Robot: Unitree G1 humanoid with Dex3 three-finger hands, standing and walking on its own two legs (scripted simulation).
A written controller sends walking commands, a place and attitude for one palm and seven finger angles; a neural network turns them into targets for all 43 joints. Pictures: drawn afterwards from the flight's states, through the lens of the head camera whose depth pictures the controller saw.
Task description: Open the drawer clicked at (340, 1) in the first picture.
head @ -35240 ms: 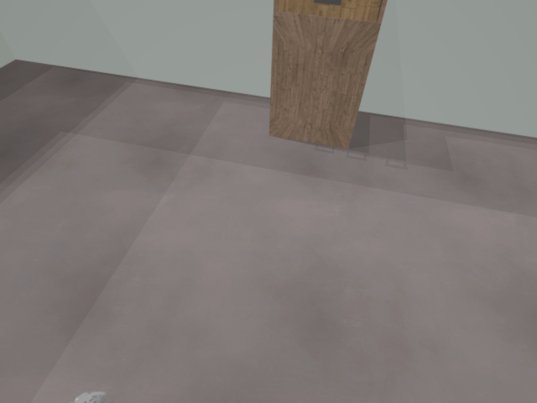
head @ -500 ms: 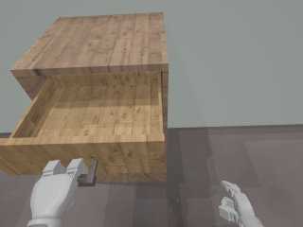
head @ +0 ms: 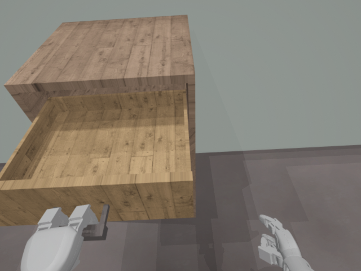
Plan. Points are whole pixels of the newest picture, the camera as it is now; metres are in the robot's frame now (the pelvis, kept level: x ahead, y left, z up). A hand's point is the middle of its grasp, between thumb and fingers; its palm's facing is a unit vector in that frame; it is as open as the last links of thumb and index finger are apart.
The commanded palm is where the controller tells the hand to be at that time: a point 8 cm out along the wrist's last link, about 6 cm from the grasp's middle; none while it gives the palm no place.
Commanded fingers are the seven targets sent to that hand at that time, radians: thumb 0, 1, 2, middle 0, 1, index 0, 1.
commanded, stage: open the thumb to release the handle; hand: left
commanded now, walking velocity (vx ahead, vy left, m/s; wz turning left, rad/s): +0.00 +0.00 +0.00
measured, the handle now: (77, 222) +0.19 +0.23 +0.06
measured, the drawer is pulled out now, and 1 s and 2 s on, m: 0.30 0.28 0.28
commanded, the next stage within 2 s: lift the hand off the handle in 0.48 s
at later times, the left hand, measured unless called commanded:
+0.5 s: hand (73, 251) +0.15 +0.23 +0.04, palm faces +0.04 -0.11 -0.99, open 12.4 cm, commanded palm +0.11 +0.23 +0.09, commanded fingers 0.00 -0.50 0.30 -0.30 -1.20 -0.30 -1.20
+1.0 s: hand (76, 241) +0.16 +0.23 +0.04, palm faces +0.05 -0.11 -0.99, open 13.8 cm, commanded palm +0.13 +0.23 +0.11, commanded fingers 0.00 -0.50 0.30 -0.30 -1.20 -0.30 -1.20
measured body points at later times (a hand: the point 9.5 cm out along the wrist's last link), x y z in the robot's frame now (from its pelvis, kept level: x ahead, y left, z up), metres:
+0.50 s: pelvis -0.01 -0.01 +0.01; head -0.01 -0.04 +0.45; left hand +0.14 +0.23 +0.10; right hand +0.22 -0.20 -0.08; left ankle -0.03 +0.12 -0.72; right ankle -0.01 -0.10 -0.72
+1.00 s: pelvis -0.02 +0.00 +0.01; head -0.02 -0.03 +0.46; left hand +0.15 +0.23 +0.10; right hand +0.22 -0.19 -0.08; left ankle -0.03 +0.12 -0.72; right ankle -0.01 -0.10 -0.72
